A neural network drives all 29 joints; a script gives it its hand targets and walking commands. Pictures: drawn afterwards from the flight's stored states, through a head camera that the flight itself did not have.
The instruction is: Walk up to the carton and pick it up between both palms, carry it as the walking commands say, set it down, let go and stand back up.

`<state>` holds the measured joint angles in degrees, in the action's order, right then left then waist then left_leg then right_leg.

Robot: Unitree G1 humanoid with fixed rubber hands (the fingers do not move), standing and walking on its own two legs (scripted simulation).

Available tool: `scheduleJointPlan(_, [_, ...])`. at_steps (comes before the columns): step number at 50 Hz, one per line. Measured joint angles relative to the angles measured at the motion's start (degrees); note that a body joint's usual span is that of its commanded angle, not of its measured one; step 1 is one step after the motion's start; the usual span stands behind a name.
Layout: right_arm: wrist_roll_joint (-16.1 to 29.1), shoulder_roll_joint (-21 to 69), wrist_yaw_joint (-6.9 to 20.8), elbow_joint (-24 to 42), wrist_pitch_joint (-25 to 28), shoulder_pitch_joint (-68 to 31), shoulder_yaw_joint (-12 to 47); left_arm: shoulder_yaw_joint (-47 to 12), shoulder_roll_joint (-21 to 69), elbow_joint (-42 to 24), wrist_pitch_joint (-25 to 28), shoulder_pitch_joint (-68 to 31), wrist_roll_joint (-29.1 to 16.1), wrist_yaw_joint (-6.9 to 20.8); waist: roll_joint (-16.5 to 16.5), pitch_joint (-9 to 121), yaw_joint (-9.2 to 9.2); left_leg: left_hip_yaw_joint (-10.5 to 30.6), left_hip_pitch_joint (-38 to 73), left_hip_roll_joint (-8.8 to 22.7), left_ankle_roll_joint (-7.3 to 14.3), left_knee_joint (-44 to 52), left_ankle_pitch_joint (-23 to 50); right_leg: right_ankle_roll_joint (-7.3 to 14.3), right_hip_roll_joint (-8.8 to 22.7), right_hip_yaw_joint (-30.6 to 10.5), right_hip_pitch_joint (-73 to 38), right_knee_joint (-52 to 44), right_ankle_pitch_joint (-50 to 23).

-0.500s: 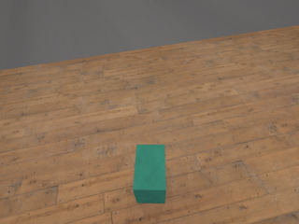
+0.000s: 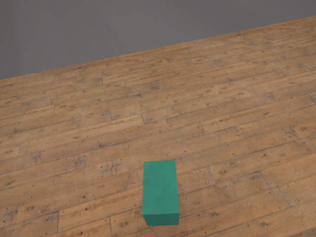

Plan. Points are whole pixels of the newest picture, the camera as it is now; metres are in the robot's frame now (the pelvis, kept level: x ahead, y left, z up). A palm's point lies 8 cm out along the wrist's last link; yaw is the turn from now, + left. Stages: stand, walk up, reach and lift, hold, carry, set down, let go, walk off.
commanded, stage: walk up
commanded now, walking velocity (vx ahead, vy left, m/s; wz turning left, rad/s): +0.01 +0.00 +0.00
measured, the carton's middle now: (161, 193) +0.43 +0.04 -0.64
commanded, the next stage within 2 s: stand in 0.50 s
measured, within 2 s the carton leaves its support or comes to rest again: neither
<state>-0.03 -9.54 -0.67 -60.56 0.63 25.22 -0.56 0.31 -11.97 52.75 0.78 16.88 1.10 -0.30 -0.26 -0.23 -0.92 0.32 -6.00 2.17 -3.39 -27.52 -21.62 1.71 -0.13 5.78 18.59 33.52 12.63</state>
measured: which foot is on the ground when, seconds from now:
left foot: down 0.00-0.02, up 0.04-0.30, down 0.32-1.00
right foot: down 0.00-1.00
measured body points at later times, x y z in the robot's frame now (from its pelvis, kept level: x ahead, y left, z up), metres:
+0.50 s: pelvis +0.01 +0.01 +0.01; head +0.01 +0.01 +0.46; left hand +0.05 +0.25 -0.14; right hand +0.01 -0.22 -0.15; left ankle -0.01 +0.16 -0.73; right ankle +0.02 -0.06 -0.73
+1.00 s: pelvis -0.01 +0.01 -0.01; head +0.03 +0.01 +0.44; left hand +0.14 +0.24 -0.13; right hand +0.13 -0.24 -0.13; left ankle -0.01 +0.16 -0.73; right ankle +0.02 -0.06 -0.73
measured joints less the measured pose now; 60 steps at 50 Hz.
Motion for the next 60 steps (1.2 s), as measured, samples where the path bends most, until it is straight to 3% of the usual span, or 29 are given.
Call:
scheduleJointPlan(2, [0.00, 0.32, -0.36, 0.86, -0.33, -1.01, 0.00, 0.00, 0.00, 0.01, 0.00, 0.00, 0.00, 0.00, 0.07, -0.79, 0.01, -0.02, 0.00, 0.01, -0.01, -2.45, -0.50, 2.25, -0.17, -0.01, -1.64, -0.03, 2.63])
scheduleJointPlan(6, [0.00, -0.08, -0.49, 3.39, -1.70, -4.02, -0.01, 0.00, 0.00, 0.16, 0.00, -0.02, 0.00, -0.31, 0.09, -1.40, -0.01, 0.01, -0.51, 0.02, -0.01, -4.38, -6.00, 3.47, -0.16, -0.49, -5.17, -2.59, 4.28])
scheduleJointPlan(10, [0.00, -0.59, -0.56, 4.81, -2.35, -7.30, 0.00, 0.00, 0.00, 0.17, -0.03, -0.01, 0.00, -0.64, 0.09, -3.07, -0.01, 0.02, -1.15, 0.02, 0.02, -4.39, -4.47, 3.47, -0.19, -0.99, -7.10, -2.86, 3.98])
scheduleJointPlan(16, [0.00, -0.96, -0.56, 4.17, -2.79, -7.89, 0.00, 0.00, 0.01, 0.18, -0.91, -0.02, 0.00, -0.65, 0.53, -3.22, -0.03, 0.03, -1.13, 0.10, 0.34, -0.14, 5.52, 2.97, -1.34, -0.11, -8.12, -2.87, 4.09])
scheduleJointPlan(43, [0.00, -1.78, -0.56, 2.54, -1.97, -8.18, -0.01, 0.00, 0.00, 0.19, -0.90, -0.02, 0.00, -0.65, -0.02, -3.36, -0.03, -0.03, -1.11, 0.05, 0.75, 0.85, 5.15, 2.18, -1.35, -0.18, -8.63, -4.99, 3.14])
scheduleJointPlan(46, [1.21, -2.78, -0.60, 11.19, -7.43, -9.63, -0.02, 0.01, 0.00, -6.51, -6.56, -1.24, -1.49, -0.66, -0.02, -1.14, -0.01, -0.06, -7.96, 0.03, 2.45, -4.73, 2.87, 2.19, -1.33, -0.32, -2.17, -0.62, 4.34])
scheduleJointPlan(49, [1.71, -3.80, -0.60, 18.71, -14.64, -17.06, 0.00, 0.00, 0.00, -12.54, -13.96, -8.11, -1.50, -0.63, -0.01, -3.25, -0.02, -0.05, -11.57, 0.02, 2.45, -8.69, 1.92, 2.28, -1.23, -0.44, 1.37, 3.04, 5.19])
scheduleJointPlan(53, [1.72, -4.01, -0.48, 23.67, -23.84, -24.55, 0.00, 0.00, 0.00, -17.42, -23.27, -14.45, -1.31, -0.39, 0.00, -2.57, -0.02, -0.04, -14.24, 0.02, 2.04, -9.07, 2.26, 2.32, -1.21, -0.47, 4.01, 3.29, 4.78])
scheduleJointPlan(57, [1.73, -3.03, 0.17, 24.78, -25.20, -24.54, 0.01, 0.01, 0.00, -19.88, -25.09, -14.74, 1.40, 0.08, -0.01, -0.84, -0.03, -0.04, -16.89, 0.02, 1.75, -9.07, 2.17, 2.32, -1.21, -0.50, 6.67, 3.29, 4.93])
scheduleJointPlan(60, [1.73, -1.79, 0.62, 25.14, -22.89, -22.48, 0.01, 0.00, 0.00, -19.95, -23.38, -14.68, 1.65, 0.97, -0.01, -0.43, -0.03, -0.04, -20.05, 0.02, 1.72, -9.44, 2.20, 2.30, -1.21, -0.53, 9.77, 3.49, 4.77])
